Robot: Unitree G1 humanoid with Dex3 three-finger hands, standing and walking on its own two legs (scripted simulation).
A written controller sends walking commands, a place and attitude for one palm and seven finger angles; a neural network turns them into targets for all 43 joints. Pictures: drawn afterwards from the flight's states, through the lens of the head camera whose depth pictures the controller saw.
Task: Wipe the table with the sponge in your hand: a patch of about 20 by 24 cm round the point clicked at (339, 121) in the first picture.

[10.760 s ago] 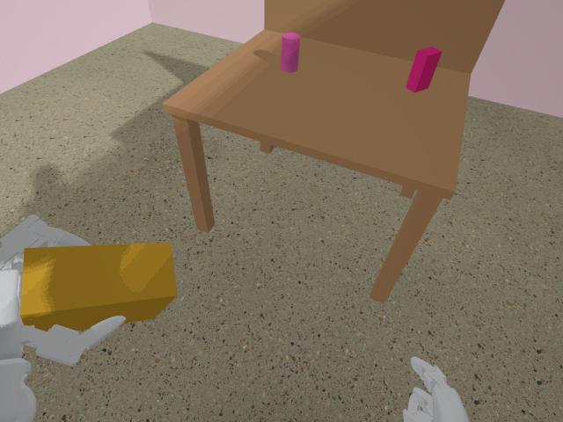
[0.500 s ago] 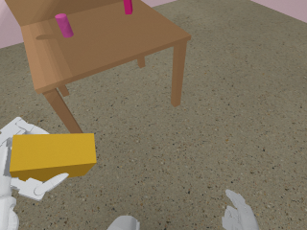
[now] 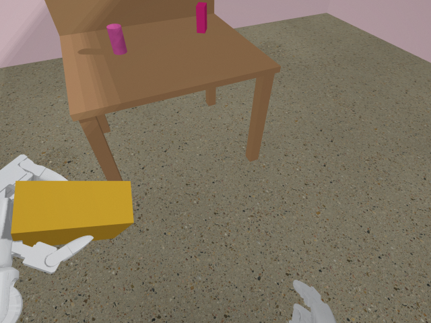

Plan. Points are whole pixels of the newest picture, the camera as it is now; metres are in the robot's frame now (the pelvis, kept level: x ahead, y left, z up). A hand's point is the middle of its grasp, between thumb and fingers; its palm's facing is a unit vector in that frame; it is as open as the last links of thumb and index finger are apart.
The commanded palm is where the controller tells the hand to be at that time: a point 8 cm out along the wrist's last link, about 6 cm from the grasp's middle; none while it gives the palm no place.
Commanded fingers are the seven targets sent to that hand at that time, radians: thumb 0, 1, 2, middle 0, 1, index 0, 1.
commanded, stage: take the last steps up to it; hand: left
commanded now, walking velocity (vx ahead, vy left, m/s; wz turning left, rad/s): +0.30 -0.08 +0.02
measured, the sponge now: (91, 213) +0.23 +0.21 +0.15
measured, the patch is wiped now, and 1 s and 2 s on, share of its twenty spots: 0.00 0.00 0.00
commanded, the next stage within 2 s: none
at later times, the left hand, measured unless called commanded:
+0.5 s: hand (106, 178) +0.27 +0.20 +0.17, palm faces +0.41 -0.81 -0.41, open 10.3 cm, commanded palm +0.21 +0.23 +0.18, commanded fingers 0.00 0.10 1.30 -1.20 -1.60 -1.20 -1.60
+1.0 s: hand (171, 145) +0.36 +0.12 +0.17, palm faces +0.40 -0.80 -0.46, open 10.3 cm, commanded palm +0.30 +0.16 +0.18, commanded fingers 0.00 0.10 1.30 -1.20 -1.60 -1.20 -1.60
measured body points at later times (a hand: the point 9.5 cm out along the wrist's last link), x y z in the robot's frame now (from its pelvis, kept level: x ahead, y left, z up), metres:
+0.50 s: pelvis +0.05 -0.05 +0.00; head +0.08 -0.03 +0.45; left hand +0.24 +0.24 +0.19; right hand +0.21 -0.29 -0.08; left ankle +0.07 +0.07 -0.74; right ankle +0.04 -0.15 -0.67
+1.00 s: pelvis +0.15 -0.12 +0.00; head +0.21 -0.11 +0.44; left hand +0.33 +0.16 +0.19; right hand +0.32 -0.38 -0.09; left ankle +0.20 -0.01 -0.73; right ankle +0.13 -0.21 -0.74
